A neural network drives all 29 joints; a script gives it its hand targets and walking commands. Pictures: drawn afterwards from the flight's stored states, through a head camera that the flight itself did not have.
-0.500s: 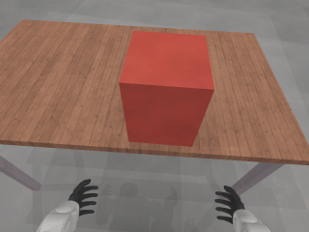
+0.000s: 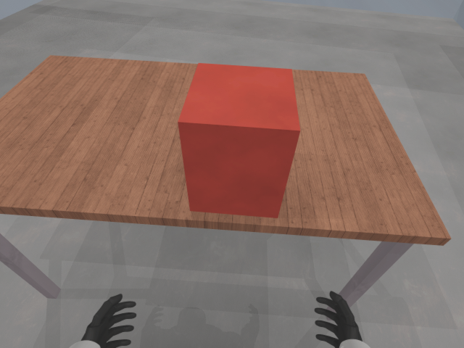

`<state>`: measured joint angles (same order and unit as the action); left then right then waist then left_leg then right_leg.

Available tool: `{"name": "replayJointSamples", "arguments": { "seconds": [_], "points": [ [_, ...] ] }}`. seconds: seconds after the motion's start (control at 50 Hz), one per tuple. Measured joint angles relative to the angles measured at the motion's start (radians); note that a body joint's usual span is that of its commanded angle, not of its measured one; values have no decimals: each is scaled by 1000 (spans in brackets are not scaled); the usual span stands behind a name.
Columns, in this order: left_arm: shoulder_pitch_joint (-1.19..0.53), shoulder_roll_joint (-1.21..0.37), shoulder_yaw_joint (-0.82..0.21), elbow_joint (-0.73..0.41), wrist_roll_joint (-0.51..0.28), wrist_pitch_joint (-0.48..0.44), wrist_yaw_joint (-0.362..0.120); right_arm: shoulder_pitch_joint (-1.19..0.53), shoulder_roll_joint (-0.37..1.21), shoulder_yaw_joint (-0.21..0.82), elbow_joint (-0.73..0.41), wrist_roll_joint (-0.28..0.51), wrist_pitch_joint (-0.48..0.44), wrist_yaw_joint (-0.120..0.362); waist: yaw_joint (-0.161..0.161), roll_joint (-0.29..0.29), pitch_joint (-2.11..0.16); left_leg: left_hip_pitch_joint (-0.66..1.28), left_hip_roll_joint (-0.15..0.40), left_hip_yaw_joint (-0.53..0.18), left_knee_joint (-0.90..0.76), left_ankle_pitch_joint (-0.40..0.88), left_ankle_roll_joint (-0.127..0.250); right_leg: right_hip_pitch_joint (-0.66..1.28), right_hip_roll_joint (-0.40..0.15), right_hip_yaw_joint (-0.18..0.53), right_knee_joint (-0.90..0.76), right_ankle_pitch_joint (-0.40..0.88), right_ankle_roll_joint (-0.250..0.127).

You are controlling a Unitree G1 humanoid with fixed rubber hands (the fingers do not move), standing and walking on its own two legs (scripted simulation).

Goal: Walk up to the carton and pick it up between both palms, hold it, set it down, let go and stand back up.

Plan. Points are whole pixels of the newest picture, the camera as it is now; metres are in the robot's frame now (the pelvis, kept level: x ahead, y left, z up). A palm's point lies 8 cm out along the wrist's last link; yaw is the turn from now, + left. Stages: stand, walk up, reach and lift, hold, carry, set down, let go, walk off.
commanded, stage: reach and lift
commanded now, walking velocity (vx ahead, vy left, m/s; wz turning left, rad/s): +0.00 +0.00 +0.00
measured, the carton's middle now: (239, 142) +0.52 +0.01 +0.07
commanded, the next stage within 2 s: none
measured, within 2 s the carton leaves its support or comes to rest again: neither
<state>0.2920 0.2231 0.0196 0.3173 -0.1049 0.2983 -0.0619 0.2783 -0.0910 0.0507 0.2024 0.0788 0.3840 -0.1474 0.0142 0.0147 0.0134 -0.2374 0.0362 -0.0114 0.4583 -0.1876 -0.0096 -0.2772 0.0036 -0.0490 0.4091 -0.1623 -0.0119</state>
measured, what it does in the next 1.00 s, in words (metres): shifts its weight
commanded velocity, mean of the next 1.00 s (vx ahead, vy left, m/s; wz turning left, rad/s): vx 0.00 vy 0.00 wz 0.00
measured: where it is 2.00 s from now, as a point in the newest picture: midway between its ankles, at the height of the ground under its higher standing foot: outside the picture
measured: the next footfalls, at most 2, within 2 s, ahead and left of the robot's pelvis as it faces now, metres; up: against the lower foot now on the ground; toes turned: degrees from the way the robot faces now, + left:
none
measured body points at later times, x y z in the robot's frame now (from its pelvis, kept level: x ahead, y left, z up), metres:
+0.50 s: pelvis +0.01 +0.01 +0.00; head +0.00 +0.00 +0.45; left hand +0.28 +0.20 -0.01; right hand +0.26 -0.20 -0.01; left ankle +0.04 +0.13 -0.74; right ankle +0.08 -0.11 -0.74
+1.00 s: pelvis +0.08 +0.01 +0.01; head +0.09 +0.01 +0.46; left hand +0.28 +0.22 +0.04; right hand +0.27 -0.19 +0.04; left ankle +0.04 +0.13 -0.74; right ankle +0.08 -0.11 -0.74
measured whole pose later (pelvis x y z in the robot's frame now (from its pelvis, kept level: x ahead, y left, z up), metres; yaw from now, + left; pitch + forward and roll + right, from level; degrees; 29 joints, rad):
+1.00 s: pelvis +0.08 +0.01 +0.01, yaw +0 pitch +0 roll +0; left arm 0.38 0.24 -0.01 -0.14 -0.23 0.17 0.01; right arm 0.41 -0.21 0.04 -0.22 0.19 0.22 -0.09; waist -0.01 0.01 0.00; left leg -0.07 0.02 0.00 0.26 -0.19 0.00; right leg -0.14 -0.01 -0.02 0.24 -0.11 0.01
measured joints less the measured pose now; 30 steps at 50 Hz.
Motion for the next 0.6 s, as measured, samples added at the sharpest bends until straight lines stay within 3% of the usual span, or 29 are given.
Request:
{"name": "replayJointSamples", "arguments": {
  "seconds": [0.28, 0.46, 0.6],
  "points": [
    [-227, -8, -45, -17, -69, 49, 76, -215, -57, -17, 18, 42, 42, 26, -19, 0, -43, -36, -27, 26, 26, -1, 15, -47, -23, 32, 34, 10, 7],
    [-286, -55, -43, -33, -80, 43, 127, -227, -88, -39, -25, 53, 22, 40, -35, 11, -41, -37, -37, 25, 50, -31, 18, -51, -31, 38, 59, 40, 19],
    [-239, -57, -29, -97, -69, 26, 122, -179, -83, -42, -107, 69, 5, 39, -36, 8, -43, 8, -22, 16, -10, -30, 7, -9, -16, 27, 8, 33, 11]
  ]
}}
